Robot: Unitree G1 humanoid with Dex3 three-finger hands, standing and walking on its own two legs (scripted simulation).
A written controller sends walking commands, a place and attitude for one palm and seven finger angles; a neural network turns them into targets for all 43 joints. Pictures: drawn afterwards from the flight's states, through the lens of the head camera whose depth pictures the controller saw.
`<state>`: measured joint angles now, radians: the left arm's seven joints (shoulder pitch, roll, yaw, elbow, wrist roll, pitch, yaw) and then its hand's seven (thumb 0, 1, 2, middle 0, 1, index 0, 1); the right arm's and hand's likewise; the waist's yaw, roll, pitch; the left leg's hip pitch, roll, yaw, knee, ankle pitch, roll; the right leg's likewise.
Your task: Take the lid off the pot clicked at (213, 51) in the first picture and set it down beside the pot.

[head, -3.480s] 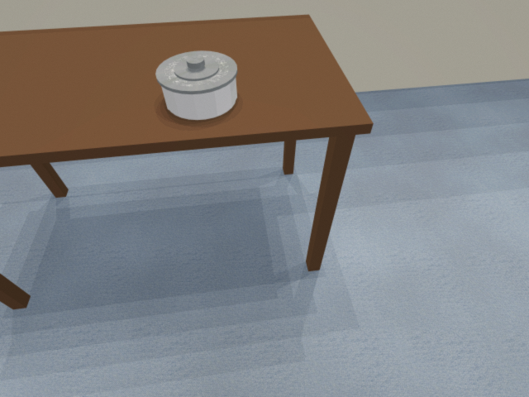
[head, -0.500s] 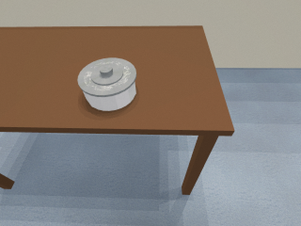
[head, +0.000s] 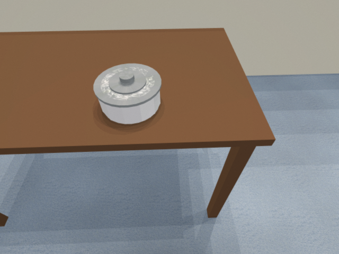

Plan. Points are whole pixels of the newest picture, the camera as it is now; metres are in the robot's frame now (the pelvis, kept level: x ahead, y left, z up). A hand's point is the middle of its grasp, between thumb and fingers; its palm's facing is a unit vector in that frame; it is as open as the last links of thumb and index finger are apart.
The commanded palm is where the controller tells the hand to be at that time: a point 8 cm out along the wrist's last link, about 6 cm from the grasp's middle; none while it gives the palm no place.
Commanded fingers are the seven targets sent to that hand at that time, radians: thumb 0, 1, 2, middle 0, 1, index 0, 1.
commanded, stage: come to a stop and stand still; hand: left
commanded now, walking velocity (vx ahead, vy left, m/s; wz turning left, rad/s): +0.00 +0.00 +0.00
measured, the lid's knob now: (126, 76) +0.54 +0.16 +0.12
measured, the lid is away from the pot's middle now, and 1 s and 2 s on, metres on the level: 0.00 0.00 0.00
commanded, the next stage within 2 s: look again from close up in 0.02 s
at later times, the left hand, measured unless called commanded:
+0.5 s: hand out of the picture +0.06 +0.18 -0.16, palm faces -0.02 -0.97 -0.26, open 7.4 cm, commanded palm none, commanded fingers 0.00 0.90 0.90 -0.20 -0.30 -0.20 -0.30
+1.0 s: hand out of the picture +0.06 +0.17 -0.16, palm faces -0.01 -0.97 -0.26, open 7.4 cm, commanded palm none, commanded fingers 0.00 0.90 0.90 -0.20 -0.30 -0.20 -0.30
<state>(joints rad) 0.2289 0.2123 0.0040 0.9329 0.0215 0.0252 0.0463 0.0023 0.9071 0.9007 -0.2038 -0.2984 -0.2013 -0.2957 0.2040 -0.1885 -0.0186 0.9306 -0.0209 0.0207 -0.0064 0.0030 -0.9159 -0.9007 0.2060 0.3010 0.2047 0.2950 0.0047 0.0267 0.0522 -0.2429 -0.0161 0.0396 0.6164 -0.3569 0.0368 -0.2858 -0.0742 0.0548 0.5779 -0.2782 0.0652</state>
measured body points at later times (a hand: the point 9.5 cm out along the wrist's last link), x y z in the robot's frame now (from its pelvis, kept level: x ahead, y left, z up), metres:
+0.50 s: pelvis +0.01 -0.02 +0.00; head +0.05 -0.03 +0.45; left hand +0.06 +0.23 -0.14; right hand +0.06 -0.26 -0.15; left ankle -0.02 +0.09 -0.73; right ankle +0.02 -0.18 -0.73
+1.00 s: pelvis +0.01 -0.03 +0.01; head +0.05 -0.04 +0.45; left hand +0.07 +0.22 -0.14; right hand +0.05 -0.26 -0.15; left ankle -0.02 +0.09 -0.73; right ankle +0.02 -0.18 -0.73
